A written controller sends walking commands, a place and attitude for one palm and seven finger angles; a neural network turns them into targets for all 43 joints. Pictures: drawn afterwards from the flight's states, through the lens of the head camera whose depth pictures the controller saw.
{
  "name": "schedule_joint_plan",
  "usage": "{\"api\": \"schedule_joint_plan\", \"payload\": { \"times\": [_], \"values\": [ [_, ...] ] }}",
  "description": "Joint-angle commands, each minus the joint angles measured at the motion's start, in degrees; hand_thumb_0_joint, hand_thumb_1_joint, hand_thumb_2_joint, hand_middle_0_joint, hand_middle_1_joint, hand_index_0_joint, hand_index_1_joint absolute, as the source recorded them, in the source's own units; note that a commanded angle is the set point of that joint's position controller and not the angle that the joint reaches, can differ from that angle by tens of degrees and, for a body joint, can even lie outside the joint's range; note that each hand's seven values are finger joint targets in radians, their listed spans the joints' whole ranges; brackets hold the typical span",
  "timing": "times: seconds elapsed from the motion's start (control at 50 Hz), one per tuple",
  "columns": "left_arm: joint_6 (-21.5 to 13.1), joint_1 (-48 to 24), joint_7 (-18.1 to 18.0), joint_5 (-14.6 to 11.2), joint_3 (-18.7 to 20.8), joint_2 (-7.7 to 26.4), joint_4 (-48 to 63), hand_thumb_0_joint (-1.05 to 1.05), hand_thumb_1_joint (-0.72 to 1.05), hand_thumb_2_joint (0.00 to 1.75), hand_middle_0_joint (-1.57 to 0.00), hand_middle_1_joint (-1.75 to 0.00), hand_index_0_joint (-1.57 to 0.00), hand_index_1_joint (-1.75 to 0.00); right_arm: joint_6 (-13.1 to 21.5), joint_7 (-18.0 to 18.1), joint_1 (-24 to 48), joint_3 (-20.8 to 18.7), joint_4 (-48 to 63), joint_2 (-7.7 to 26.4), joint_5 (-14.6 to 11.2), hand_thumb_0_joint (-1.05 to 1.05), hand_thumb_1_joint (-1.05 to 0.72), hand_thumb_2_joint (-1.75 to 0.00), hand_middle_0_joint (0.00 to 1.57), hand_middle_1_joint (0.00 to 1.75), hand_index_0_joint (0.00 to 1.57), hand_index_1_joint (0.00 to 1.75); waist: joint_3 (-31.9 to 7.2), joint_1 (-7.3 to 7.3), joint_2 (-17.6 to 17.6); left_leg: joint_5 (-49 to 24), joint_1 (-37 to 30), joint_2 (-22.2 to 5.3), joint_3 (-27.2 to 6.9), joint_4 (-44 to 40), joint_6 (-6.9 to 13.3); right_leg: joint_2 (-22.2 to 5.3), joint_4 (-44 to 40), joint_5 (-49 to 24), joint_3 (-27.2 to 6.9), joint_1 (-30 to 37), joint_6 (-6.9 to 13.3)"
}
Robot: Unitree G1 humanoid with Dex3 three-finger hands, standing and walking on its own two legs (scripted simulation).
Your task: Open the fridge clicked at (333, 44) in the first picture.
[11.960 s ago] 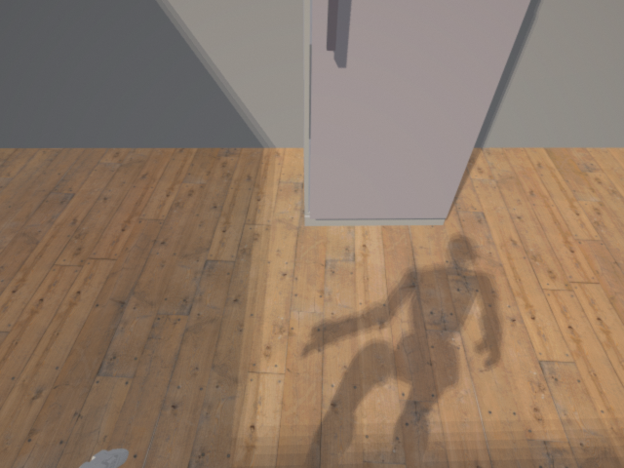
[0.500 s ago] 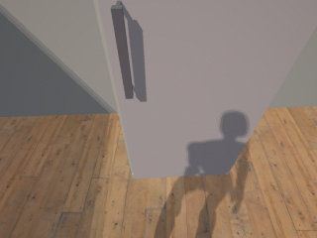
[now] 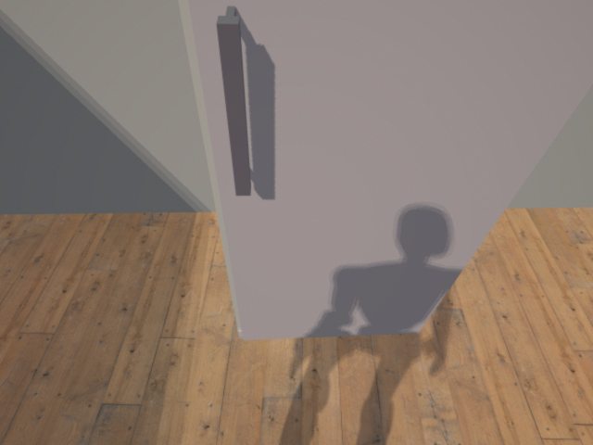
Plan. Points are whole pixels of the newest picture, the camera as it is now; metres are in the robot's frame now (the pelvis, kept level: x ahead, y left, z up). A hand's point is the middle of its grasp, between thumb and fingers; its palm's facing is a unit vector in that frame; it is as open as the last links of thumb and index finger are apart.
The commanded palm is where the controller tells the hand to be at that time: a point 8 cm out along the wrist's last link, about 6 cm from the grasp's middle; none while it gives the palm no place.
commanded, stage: look again from close up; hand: left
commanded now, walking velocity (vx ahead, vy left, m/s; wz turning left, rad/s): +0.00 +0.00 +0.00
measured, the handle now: (238, 113) +0.51 +0.12 +0.19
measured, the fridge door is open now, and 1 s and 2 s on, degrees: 0 0 0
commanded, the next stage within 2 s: raise the hand to about handle height in 0.40 s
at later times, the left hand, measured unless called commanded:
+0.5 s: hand out of the picture +0.01 +0.21 -0.17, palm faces -0.02 -0.97 -0.23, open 7.4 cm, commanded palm +0.09 +0.25 -0.07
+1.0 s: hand out of the picture +0.13 +0.22 -0.03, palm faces +0.27 -0.96 -0.05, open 9.0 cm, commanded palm +0.13 +0.27 +0.01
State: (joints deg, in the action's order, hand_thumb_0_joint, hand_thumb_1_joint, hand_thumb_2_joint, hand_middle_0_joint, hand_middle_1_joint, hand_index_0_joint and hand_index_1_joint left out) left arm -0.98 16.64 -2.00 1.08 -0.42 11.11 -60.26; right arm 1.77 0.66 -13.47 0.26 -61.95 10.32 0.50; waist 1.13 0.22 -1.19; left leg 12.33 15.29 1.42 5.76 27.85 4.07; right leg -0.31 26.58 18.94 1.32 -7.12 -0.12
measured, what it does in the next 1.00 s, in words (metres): lowers itself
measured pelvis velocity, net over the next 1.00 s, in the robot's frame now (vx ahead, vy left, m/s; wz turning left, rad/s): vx -0.03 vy -0.03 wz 0.07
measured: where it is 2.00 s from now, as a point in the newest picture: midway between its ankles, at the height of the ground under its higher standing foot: outside the picture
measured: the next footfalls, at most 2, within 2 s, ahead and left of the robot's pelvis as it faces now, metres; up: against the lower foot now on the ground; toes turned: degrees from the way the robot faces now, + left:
none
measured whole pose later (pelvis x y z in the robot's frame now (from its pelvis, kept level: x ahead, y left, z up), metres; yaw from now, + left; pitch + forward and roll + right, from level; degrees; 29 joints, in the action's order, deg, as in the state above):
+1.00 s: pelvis -0.03 -0.03 -0.06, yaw +4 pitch +7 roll -2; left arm -22.7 28.0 12.3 -17.0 14.6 14.6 -3.4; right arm 13.4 3.6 -13.3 -1.6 -30.6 15.8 -1.6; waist -4.8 -2.1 -1.1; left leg 21.2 41.7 -0.1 0.1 55.4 2.1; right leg 2.8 54.0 27.6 6.8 -34.0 4.0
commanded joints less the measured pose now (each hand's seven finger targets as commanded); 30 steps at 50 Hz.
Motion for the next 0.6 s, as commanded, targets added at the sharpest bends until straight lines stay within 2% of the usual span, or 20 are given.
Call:
{"api": "schedule_joint_plan", "payload": {
  "times": [0.0, 0.04, 0.1, 0.12, 0.2, 0.3, 0.34, 0.4, 0.42, 0.46, 0.48, 0.5, 0.52, 0.54, 0.56, 0.58],
  "values": [
    [-0.7, 3.1, -0.5, -0.1, 1.4, 6.7, 1.4, 0.0, 0.9, 0.9, -0.2, -0.3, -0.2, -0.3, 0.8, 0.8, -0.6, -1.3, 2.0, 8.2, 0.2, 0.0, -0.9, -0.9, 0.2, 0.3, 0.2, 0.3, -0.9, -0.4, 1.8, -11.9, -6.1, -8.4, -9.2, -5.6, -0.5, -5.3, -4.1, -10.5, -4.6, -4.2, 2.4],
    [-0.7, 2.9, -0.5, 0.0, 1.4, 7.3, 1.3, 0.0, 0.9, 0.9, -0.2, -0.3, -0.2, -0.3, 0.8, 0.8, 0.0, -1.4, 1.9, 8.6, 0.1, 0.0, -0.9, -0.9, 0.2, 0.3, 0.2, 0.3, -0.8, -0.45, 1.5, -13.1, -6.3, -8.4, -8.8, -5.2, -0.4, -5.4, -4.3, -11.9, -4.8, -3.9, 2.2],
    [-0.6, 2.5, -0.4, 0.0, 1.3, 7.6, 1.0, 0.0, 0.9, 0.9, -0.2, -0.3, -0.2, -0.3, 0.6, 0.7, 0.9, -1.5, 1.9, 9.1, 0.1, 0.0, -0.9, -0.9, 0.2, 0.3, 0.2, 0.3, -0.2, -0.4, 1.3, -9.9, -6.6, -8.6, -9.2, -6.5, -0.5, -5.5, -5.1, -9.6, -5.0, -4.7, 2.2],
    [-0.7, 2.5, -0.4, 0.1, 1.4, 7.9, 1.1, 0.0, 0.9, 0.9, -0.2, -0.3, -0.2, -0.3, 0.7, 0.7, 1.1, -1.6, 1.8, 9.1, 0.1, 0.0, -0.9, -0.9, 0.2, 0.3, 0.2, 0.3, -0.6, -0.5, 0.3, -12.0, -6.8, -8.5, -9.1, -5.8, -0.4, -5.5, -5.1, -11.7, -5.1, -4.0, 2.2],
    [-0.4, 2.0, -0.2, 0.1, 1.3, 8.0, 0.7, 0.0, 0.9, 0.9, -0.2, -0.3, -0.2, -0.3, 0.6, 0.6, 1.8, -1.5, 1.7, 9.8, 0.2, 0.0, -0.9, -0.9, 0.2, 0.3, 0.2, 0.3, 0.4, -0.5, 1.6, -7.6, -6.5, -8.9, -9.8, -8.2, -0.5, -5.5, -5.5, -7.9, -4.8, -4.8, 2.1],
    [-0.3, 1.7, 0.0, 0.1, 1.3, 8.7, 0.4, 0.0, 0.9, 0.9, -0.2, -0.3, -0.2, -0.3, 0.6, 0.5, 2.4, -1.6, 1.7, 10.8, 0.2, 0.0, -0.9, -0.9, 0.2, 0.3, 0.2, 0.3, 0.2, -0.49, 1.6, -5.3, -6.7, -9.2, -10.2, -9.7, -0.6, -5.6, -5.9, -6.9, -4.8, -5.0, 2.1],
    [-0.4, 1.4, 0.0, 0.2, 1.4, 9.3, 0.3, 0.0, 0.9, 0.9, -0.2, -0.3, -0.2, -0.3, 0.7, 0.5, 2.7, -1.7, 1.7, 11.2, 0.2, 0.0, -0.9, -0.9, 0.2, 0.3, 0.2, 0.3, -0.3, -0.5, 1.4, -6.7, -6.9, -9.1, -10.0, -9.3, -0.5, -5.7, -6.1, -7.9, -5.0, -4.4, 2.1],
    [-0.3, 1.1, 0.1, 0.2, 1.4, 9.4, 0.3, 0.0, 0.9, 0.9, -0.2, -0.3, -0.2, -0.3, 0.6, 0.4, 2.9, -1.8, 1.6, 11.5, 0.2, 0.0, -0.9, -0.9, 0.2, 0.3, 0.2, 0.3, 0.4, -0.47, 1.5, -4.1, -6.7, -9.4, -10.5, -10.6, -0.7, -5.7, -6.3, -6.5, -4.9, -5.1, 2.1],
    [-0.4, 1.2, 0.1, 0.3, 1.4, 9.6, 0.2, 0.0, 0.9, 0.9, -0.2, -0.3, -0.2, -0.3, 0.6, 0.4, 2.8, -1.8, 1.6, 11.3, 0.1, 0.0, -0.9, -0.9, 0.2, 0.3, 0.2, 0.3, 0.3, -0.66, 0.6, -4.8, -6.4, -9.3, -10.4, -10.3, -0.5, -5.7, -6.5, -7.1, -4.9, -4.5, 2.1],
    [-0.2, 1.0, 0.2, 0.2, 1.4, 9.6, 0.1, 0.0, 0.9, 0.9, -0.2, -0.3, -0.2, -0.3, 0.6, 0.4, 3.0, -1.8, 1.5, 11.9, 0.2, 0.0, -0.9, -0.9, 0.2, 0.3, 0.2, 0.3, 0.7, -0.51, 1.7, -2.1, -6.3, -9.5, -11.0, -11.7, -0.7, -5.6, -6.3, -5.6, -4.9, -5.1, 2.1],
    [-0.7, 3.5, -2.3, 0.9, 0.0, 4.7, -0.4, 0.0, 0.9, 0.9, -0.2, -0.3, -0.2, -0.3, 0.1, 0.4, 1.7, -1.1, 4.8, 9.8, -0.3, 0.0, -0.9, -0.9, 0.2, 0.3, 0.2, 0.3, 3.9, 0.41, 4.8, -15.2, -4.7, -9.3, -8.2, -2.7, -2.4, -5.6, -4.7, -8.8, -4.1, -8.0, 1.1],
    [-11.9, -36.8, -3.1, -8.9, 15.5, 23.5, 86.8, 0.0, 0.88, 0.89, -0.2, -0.32, -0.2, -0.32, 7.5, 2.2, -2.4, -4.3, 25.2, 16.0, -3.9, 0.0, -0.9, -0.9, 0.2, 0.3, 0.2, 0.3, -25.1, 6.02, 11.3, -20.5, -24.4, -3.9, -11.3, -4.1, -5.6, 0.1, 1.0, -17.7, 2.7, -9.3, 1.7],
    [-11.1, -24.7, -4.5, -5.5, 15.2, 25.6, 84.3, 0.0, 0.85, 0.88, -0.2, -0.33, -0.2, -0.33, 12.3, 4.2, 0.8, -0.7, 22.5, 10.8, -3.3, 0.0, -0.9, -0.9, 0.2, 0.3, 0.2, 0.3, -21.1, 1.95, 19.9, -20.9, -29.0, -8.0, -12.4, -6.7, -8.1, 0.0, 7.6, -6.7, 1.4, -14.0, 1.5],
    [-9.7, -8.5, -6.2, -7.3, 11.5, 16.0, 71.8, 0.0, 0.83, 0.87, -0.21, -0.34, -0.21, -0.34, 13.6, 4.4, 0.6, -1.3, 19.7, 11.7, -2.1, 0.0, -0.9, -0.9, 0.2, 0.3, 0.2, 0.3, -21.5, 0.03, 18.2, -13.8, -24.5, -8.4, -14.6, -9.8, -8.9, 0.1, 10.9, 2.4, 1.7, -16.5, 1.4],
    [-4.3, 8.5, -5.9, -8.2, 0.7, -0.6, 57.9, 0.0, 0.81, 0.86, -0.21, -0.36, -0.21, -0.36, 13.4, 3.6, 0.5, -0.9, 18.8, 7.7, -3.6, 0.0, -0.9, -0.9, 0.2, 0.3, 0.2, 0.3, -8.9, 2.48, 9.2, -3.0, -17.0, -7.9, -13.8, -11.7, -7.3, 0.5, 12.0, 3.2, 2.1, -20.4, 1.2],
    [-5.8, -1.7, -5.3, -10.4, 4.1, 3.3, 68.9, 0.0, 0.78, 0.85, -0.21, -0.37, -0.21, -0.37, 13.8, 3.0, 0.8, -2.2, 23.8, 11.4, -3.2, 0.0, -0.9, -0.9, 0.2, 0.3, 0.2, 0.3, -5.7, 2.16, 9.0, 6.1, -10.1, -6.4, -13.9, -10.1, -5.5, 0.0, 10.0, 2.4, 2.1, -19.0, 1.4]
  ]
}}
